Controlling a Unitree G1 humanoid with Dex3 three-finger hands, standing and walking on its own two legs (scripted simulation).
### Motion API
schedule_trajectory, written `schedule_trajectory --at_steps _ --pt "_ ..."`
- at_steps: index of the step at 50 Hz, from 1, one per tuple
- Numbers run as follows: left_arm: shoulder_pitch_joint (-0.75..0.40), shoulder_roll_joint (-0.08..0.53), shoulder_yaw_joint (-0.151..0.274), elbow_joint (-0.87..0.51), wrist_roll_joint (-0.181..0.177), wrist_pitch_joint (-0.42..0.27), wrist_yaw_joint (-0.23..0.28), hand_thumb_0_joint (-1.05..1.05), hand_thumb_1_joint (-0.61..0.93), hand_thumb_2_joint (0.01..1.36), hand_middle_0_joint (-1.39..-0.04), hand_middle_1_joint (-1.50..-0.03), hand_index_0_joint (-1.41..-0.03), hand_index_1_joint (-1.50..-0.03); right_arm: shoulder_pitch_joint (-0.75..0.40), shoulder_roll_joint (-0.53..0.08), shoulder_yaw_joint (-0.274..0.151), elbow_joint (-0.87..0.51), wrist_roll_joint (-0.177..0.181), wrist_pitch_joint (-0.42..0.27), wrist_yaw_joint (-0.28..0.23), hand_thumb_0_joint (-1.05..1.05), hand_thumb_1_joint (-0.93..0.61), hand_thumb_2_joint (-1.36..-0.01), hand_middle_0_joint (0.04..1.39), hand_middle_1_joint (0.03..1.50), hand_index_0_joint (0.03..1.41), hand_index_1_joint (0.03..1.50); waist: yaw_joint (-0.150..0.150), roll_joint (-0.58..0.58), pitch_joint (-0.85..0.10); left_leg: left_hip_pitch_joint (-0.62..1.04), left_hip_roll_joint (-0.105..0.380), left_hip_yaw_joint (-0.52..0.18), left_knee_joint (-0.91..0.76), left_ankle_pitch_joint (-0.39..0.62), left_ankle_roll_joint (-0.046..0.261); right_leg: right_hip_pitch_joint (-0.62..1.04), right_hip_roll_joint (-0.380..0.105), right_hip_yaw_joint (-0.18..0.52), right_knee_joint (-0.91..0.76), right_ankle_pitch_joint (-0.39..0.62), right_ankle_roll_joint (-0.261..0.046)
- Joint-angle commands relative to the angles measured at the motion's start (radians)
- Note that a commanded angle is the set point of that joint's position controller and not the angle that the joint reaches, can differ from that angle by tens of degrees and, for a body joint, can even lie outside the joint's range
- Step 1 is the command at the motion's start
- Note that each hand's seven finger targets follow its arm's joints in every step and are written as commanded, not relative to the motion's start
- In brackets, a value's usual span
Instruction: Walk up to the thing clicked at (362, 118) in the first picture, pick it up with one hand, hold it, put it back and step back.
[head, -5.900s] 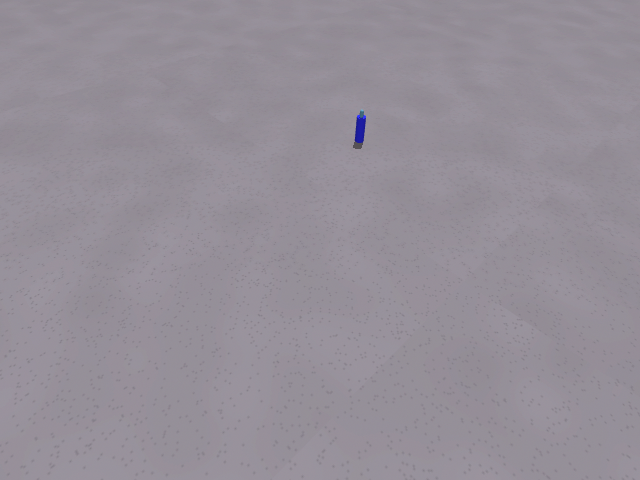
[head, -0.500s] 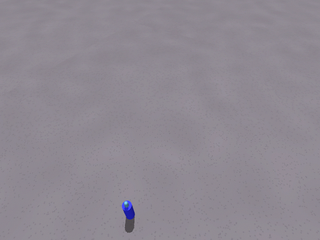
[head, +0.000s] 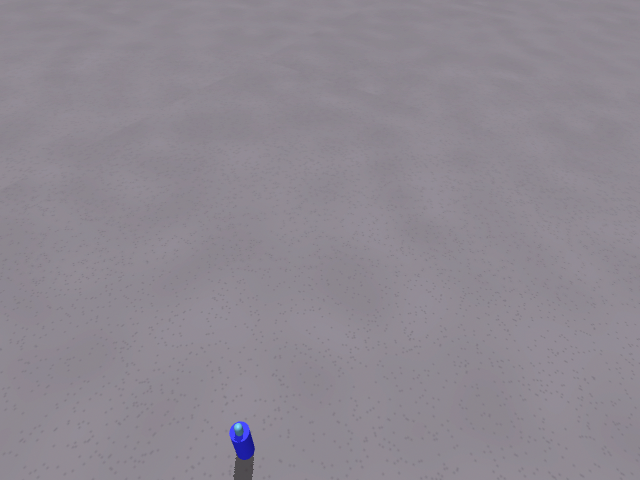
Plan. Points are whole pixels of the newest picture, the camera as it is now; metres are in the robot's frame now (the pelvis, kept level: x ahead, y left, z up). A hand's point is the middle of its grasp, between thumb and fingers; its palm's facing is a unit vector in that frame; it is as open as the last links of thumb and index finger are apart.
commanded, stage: walk up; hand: left
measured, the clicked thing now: (241, 438) +0.42 +0.20 -0.68
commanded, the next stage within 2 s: stand in 0.98 s
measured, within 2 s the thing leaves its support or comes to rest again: neither
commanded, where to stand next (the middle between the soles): +0.08 -0.02 m, yaw +1 degrees
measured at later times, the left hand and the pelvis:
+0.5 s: hand out of the picture +0.09 +0.25 -0.16, palm faces +0.00 -0.95 -0.32, open 7.4 cm; pelvis +0.02 +0.00 +0.00, yaw +0 degrees
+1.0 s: hand out of the picture +0.11 +0.25 -0.15, palm faces -0.02 -0.94 -0.33, open 7.4 cm; pelvis +0.02 +0.00 +0.00, yaw +0 degrees
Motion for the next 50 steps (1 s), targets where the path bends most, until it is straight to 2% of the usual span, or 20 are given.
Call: schedule_trajectory --at_steps 1,12,16,28,34,35,45,48,49,50 --pt "-0.05 0.203 0.035 -0.046 -0.001 -0.017 0.013 0.0 0.9 0.9 -0.2 -0.3 -0.2 -0.3 -0.066 -0.211 -0.038 -0.054 0.003 -0.019 -0.012 0.0 -0.9 -0.9 0.2 0.3 0.2 0.3 0.004 0.023 -0.089 0.038 0.118 -0.128 -0.083 0.062 0.026 0.013 -0.121 0.123 -0.08 0.107 -0.023" --pt "-0.061 0.198 0.038 -0.038 0.005 -0.019 0.018 0.0 0.9 0.9 -0.2 -0.3 -0.2 -0.3 -0.082 -0.2 -0.042 -0.05 0.001 -0.013 -0.011 0.0 -0.9 -0.9 0.2 0.3 0.2 0.3 -0.003 0.001 -0.098 0.077 0.119 -0.12 -0.098 0.09 0.02 0.023 -0.127 0.118 -0.103 0.14 -0.014" --pt "-0.051 0.198 0.041 -0.033 0.006 -0.021 0.021 0.0 0.9 0.9 -0.2 -0.3 -0.2 -0.3 -0.093 -0.193 -0.044 -0.055 0.003 -0.011 -0.01 0.0 -0.9 -0.9 0.2 0.3 0.2 0.3 0.001 -0.002 -0.102 0.092 0.119 -0.12 -0.1 0.13 0.018 0.03 -0.125 0.111 -0.102 0.165 -0.008" --pt "-0.041 0.197 0.044 -0.045 0.01 -0.021 0.025 0.0 0.9 0.9 -0.2 -0.3 -0.2 -0.3 -0.091 -0.187 -0.048 -0.058 0.0 -0.008 -0.012 0.0 -0.9 -0.9 0.2 0.3 0.2 0.3 0.002 0.021 -0.109 0.103 0.122 -0.107 -0.103 0.148 0.019 0.048 -0.127 0.108 -0.104 0.19 -0.012" --pt "-0.054 0.196 0.048 -0.047 0.01 -0.018 0.025 0.0 0.9 0.9 -0.2 -0.3 -0.2 -0.3 -0.081 -0.186 -0.049 -0.056 -0.001 -0.007 -0.013 0.0 -0.9 -0.9 0.2 0.3 0.2 0.3 -0.004 0.024 -0.081 0.077 0.121 -0.113 -0.119 0.116 0.016 0.049 -0.12 0.106 -0.103 0.157 -0.013" --pt "-0.041 0.193 0.045 -0.05 0.01 -0.018 0.024 0.0 0.9 0.9 -0.2 -0.3 -0.2 -0.3 -0.081 -0.19 -0.048 -0.059 -0.001 -0.008 -0.012 0.0 -0.9 -0.9 0.2 0.3 0.2 0.3 0.002 0.03 -0.088 0.085 0.119 -0.109 -0.114 0.113 0.018 0.051 -0.124 0.11 -0.106 0.164 -0.013" --pt "-0.05 0.197 0.047 -0.055 0.011 -0.017 0.024 0.0 0.9 0.9 -0.2 -0.3 -0.2 -0.3 -0.072 -0.187 -0.047 -0.063 -0.001 -0.008 -0.013 0.0 -0.9 -0.9 0.2 0.3 0.2 0.3 -0.002 0.014 -0.084 0.086 0.115 -0.11 -0.111 0.104 0.018 0.048 -0.118 0.11 -0.107 0.157 -0.014" --pt "-0.052 0.199 0.049 -0.055 0.011 -0.017 0.025 0.0 0.9 0.9 -0.2 -0.3 -0.2 -0.3 -0.067 -0.188 -0.048 -0.063 -0.001 -0.007 -0.013 0.0 -0.9 -0.9 0.2 0.3 0.2 0.3 -0.002 0.011 -0.09 0.091 0.117 -0.11 -0.111 0.119 0.018 0.052 -0.117 0.109 -0.103 0.169 -0.014" --pt "-0.058 0.2 0.041 -0.064 0.008 -0.025 0.029 0.0 0.9 0.9 -0.2 -0.3 -0.2 -0.3 -0.08 -0.184 -0.041 -0.064 0.0 -0.001 -0.013 0.0 -0.9 -0.9 0.2 0.3 0.2 0.3 -0.001 0.034 -0.093 0.084 0.127 -0.122 -0.105 0.166 0.015 0.073 -0.138 0.112 -0.11 0.204 -0.014" --pt "-0.061 0.203 0.042 -0.063 0.006 -0.027 0.031 0.0 0.9 0.9 -0.2 -0.3 -0.2 -0.3 -0.076 -0.176 -0.039 -0.064 0.0 0.003 -0.013 0.0 -0.9 -0.9 0.2 0.3 0.2 0.3 -0.003 0.018 -0.09 0.079 0.123 -0.122 -0.106 0.168 0.013 0.073 -0.137 0.109 -0.111 0.209 -0.012"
